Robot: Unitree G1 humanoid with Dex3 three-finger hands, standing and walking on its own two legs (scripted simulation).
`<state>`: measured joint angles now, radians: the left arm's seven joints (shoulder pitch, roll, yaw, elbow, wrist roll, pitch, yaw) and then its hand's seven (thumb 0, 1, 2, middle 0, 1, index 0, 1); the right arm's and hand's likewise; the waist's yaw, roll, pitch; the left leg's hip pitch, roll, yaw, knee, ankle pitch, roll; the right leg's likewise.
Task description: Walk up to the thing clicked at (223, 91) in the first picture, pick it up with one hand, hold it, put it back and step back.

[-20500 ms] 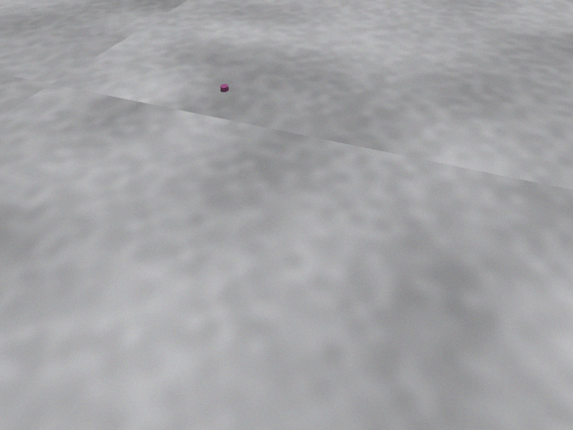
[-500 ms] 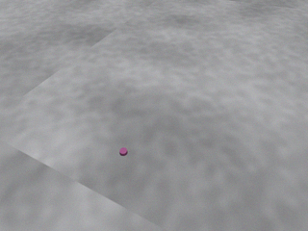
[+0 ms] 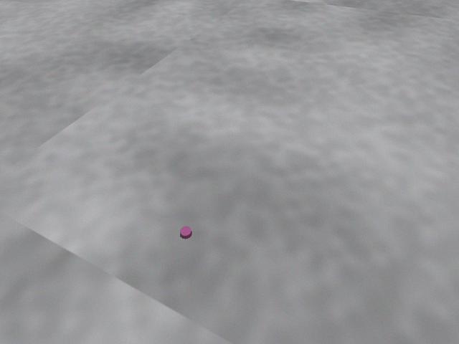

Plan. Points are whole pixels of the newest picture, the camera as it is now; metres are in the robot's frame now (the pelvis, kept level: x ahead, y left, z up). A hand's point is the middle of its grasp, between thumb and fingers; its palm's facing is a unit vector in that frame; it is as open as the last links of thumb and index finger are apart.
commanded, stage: walk up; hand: left
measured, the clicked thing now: (186, 232) +0.77 +0.28 -0.77
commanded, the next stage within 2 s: none
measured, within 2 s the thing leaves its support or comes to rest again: neither
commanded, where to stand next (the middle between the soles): +0.39 +0.04 m, yaw +0 degrees
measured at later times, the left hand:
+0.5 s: hand (81, 330) +0.18 +0.34 -0.15, palm faces -0.07 -0.94 -0.34, open 7.4 cm
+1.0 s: hand (122, 249) +0.37 +0.31 -0.16, palm faces -0.03 -0.93 -0.37, open 7.4 cm
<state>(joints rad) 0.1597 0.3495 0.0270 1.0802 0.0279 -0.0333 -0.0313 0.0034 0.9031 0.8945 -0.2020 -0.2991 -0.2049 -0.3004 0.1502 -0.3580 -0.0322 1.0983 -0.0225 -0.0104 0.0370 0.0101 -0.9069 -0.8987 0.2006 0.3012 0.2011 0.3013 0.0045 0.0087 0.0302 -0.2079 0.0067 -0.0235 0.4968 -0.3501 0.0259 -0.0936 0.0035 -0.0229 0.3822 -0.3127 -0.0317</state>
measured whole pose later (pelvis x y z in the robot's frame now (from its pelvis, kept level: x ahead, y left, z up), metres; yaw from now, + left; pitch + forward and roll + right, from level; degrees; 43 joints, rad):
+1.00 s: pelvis +0.30 +0.04 -0.02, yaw +0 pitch -3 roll -1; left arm 0.29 0.39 0.03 0.82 0.01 -0.04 -0.02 0.00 0.90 0.89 -0.20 -0.30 -0.21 -0.30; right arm 0.28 -0.41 -0.06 0.85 -0.01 -0.05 0.02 0.01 -0.91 -0.90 0.20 0.30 0.20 0.30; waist 0.03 0.01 0.10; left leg -0.38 0.05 0.02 0.61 -0.17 0.01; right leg -0.24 -0.02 -0.04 0.64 -0.34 -0.01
